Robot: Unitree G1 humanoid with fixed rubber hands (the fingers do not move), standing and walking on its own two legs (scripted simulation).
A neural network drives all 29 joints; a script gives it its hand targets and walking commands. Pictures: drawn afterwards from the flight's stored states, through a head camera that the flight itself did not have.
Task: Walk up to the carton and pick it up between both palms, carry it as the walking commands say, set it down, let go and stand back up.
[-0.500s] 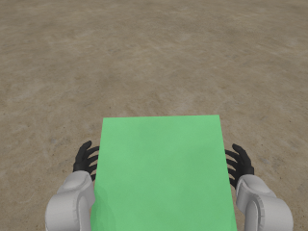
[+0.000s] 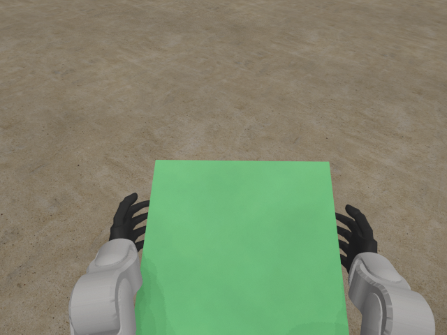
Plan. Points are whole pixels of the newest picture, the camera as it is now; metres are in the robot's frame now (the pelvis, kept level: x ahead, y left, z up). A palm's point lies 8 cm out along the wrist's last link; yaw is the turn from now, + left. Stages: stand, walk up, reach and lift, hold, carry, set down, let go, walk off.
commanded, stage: carry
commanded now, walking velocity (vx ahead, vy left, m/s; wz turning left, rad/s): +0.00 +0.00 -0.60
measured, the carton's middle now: (239, 256) +0.27 +0.01 +0.01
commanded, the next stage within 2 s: none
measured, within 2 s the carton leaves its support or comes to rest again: neither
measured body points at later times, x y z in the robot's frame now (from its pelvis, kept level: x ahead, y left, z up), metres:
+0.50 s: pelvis -0.01 -0.03 -0.02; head +0.00 +0.00 +0.43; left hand +0.27 +0.09 +0.06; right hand +0.17 -0.25 +0.07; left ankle +0.03 +0.06 -0.74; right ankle -0.05 -0.13 -0.69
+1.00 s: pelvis -0.07 -0.06 -0.02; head -0.04 -0.06 +0.43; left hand +0.24 -0.05 +0.05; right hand +0.04 -0.34 +0.05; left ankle +0.01 +0.04 -0.72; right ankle -0.09 -0.17 -0.74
